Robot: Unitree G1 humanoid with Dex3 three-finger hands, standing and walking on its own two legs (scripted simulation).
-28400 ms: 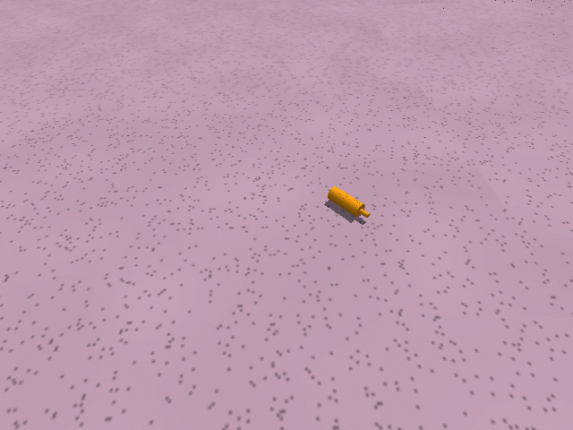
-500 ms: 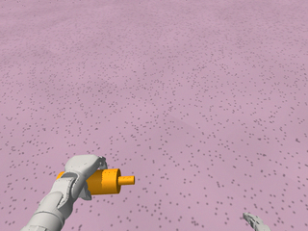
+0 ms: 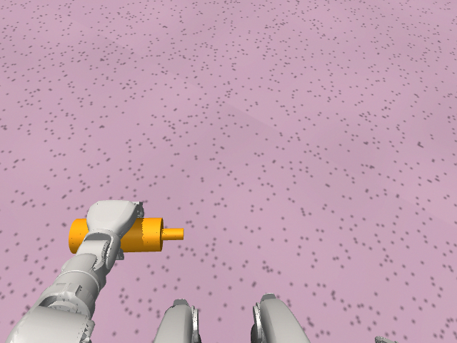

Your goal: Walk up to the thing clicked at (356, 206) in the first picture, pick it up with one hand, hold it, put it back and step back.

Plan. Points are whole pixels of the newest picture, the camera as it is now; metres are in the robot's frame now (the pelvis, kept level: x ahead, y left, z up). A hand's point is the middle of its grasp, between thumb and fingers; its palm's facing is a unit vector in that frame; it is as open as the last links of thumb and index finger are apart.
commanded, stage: crouch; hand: left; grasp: from above
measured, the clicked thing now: (131, 234) +0.36 +0.20 -0.15
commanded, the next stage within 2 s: lower in 1.32 s
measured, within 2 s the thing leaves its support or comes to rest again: neither
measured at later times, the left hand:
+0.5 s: hand (144, 246) +0.39 +0.22 -0.35, palm faces -0.47 +0.02 -0.88, open 10.1 cm
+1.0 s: hand (151, 247) +0.42 +0.22 -0.45, palm faces -0.48 +0.00 -0.88, open 10.1 cm
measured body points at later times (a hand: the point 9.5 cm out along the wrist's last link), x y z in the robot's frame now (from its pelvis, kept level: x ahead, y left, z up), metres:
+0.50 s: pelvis -0.03 +0.00 -0.18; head +0.18 +0.03 +0.21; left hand +0.41 +0.21 -0.30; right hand +0.02 -0.27 -0.31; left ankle +0.04 +0.11 -0.63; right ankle +0.04 -0.14 -0.63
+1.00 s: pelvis -0.04 -0.01 -0.27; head +0.20 +0.03 +0.11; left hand +0.44 +0.21 -0.40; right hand -0.01 -0.28 -0.38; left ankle +0.04 +0.11 -0.63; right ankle +0.04 -0.14 -0.63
